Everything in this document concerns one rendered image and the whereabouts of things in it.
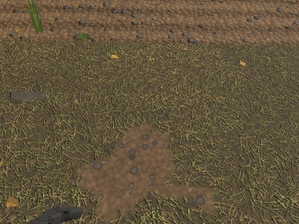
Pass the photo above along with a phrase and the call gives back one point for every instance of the robot left hand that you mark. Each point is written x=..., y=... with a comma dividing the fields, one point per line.
x=57, y=215

